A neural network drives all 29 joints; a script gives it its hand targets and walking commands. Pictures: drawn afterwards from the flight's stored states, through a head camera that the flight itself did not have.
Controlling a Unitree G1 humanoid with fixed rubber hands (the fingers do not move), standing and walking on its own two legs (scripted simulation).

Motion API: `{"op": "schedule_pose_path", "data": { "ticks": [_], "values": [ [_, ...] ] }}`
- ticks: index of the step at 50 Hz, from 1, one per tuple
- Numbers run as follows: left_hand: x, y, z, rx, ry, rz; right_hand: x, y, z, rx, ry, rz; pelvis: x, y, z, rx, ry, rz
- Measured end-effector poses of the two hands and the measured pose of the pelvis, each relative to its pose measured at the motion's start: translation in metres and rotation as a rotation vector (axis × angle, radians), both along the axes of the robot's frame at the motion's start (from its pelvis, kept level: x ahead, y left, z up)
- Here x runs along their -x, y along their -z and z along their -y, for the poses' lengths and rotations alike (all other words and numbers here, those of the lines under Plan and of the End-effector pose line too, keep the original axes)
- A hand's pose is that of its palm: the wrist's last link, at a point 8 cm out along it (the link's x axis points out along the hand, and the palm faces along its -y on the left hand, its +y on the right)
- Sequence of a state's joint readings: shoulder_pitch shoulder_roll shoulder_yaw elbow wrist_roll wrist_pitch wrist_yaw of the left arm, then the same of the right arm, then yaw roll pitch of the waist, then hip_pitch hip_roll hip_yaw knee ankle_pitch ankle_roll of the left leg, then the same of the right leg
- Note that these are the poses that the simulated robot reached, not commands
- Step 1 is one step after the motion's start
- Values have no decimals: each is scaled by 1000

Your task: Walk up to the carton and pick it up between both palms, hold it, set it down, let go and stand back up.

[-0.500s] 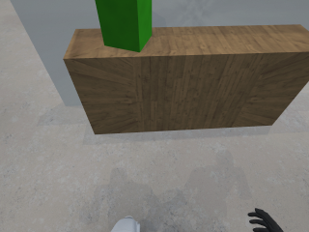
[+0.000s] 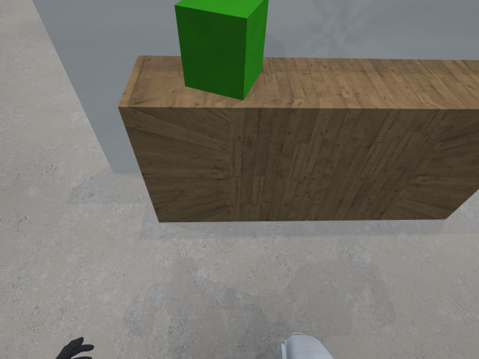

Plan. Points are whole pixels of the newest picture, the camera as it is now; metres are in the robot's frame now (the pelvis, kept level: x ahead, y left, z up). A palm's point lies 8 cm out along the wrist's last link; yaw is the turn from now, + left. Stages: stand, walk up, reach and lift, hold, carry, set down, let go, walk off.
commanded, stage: walk up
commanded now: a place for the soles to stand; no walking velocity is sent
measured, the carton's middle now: (224, 42) +0.98 +0.07 +0.04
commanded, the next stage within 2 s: none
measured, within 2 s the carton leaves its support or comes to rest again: neither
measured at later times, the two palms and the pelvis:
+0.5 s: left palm (94, 330) +0.17 +0.27 -0.08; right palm (428, 310) +0.21 -0.34 -0.10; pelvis +0.13 -0.05 +0.00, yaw +0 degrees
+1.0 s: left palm (96, 230) +0.38 +0.33 -0.10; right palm (379, 255) +0.32 -0.27 -0.08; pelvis +0.27 +0.03 +0.00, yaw +1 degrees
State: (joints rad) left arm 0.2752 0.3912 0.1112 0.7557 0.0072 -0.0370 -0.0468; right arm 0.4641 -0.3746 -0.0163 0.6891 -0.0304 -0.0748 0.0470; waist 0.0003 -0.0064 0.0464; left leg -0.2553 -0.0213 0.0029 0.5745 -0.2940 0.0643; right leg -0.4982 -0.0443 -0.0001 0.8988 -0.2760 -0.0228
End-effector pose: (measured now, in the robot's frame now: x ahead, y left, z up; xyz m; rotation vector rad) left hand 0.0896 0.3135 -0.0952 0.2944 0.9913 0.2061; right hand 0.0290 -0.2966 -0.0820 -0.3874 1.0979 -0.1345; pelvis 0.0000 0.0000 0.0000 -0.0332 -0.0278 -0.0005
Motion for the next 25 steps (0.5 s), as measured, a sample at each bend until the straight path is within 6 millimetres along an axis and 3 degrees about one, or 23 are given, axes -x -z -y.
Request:
{"op": "schedule_pose_path", "data": {
  "ticks": [5, 9, 11, 16, 21, 25],
  "values": [
    [-46, -7, 22, -22, 26, 28, -27, 10, 18, -26, 3, -12, -29, 2, 21, -26, 2, -10],
    [-75, -9, 43, -59, 43, 56, -61, 27, 39, -53, -5, -5, -55, 12, 44, -55, 3, -27],
    [-76, -8, 52, -76, 49, 33, -83, 33, 46, -65, -10, 18, -64, 14, 53, -58, 7, -20],
    [-66, -20, 58, -102, 24, -46, -135, 23, 53, -83, -28, 79, -89, 2, 63, -72, 5, -22],
    [-68, -23, 56, -103, 11, -98, -164, 18, 52, -86, -30, 82, -113, -3, 62, -70, 6, -25],
    [-85, -20, 47, -92, 9, -110, -184, 14, 44, -80, -31, 74, -134, -3, 53, -57, 8, -28]
  ]
}}
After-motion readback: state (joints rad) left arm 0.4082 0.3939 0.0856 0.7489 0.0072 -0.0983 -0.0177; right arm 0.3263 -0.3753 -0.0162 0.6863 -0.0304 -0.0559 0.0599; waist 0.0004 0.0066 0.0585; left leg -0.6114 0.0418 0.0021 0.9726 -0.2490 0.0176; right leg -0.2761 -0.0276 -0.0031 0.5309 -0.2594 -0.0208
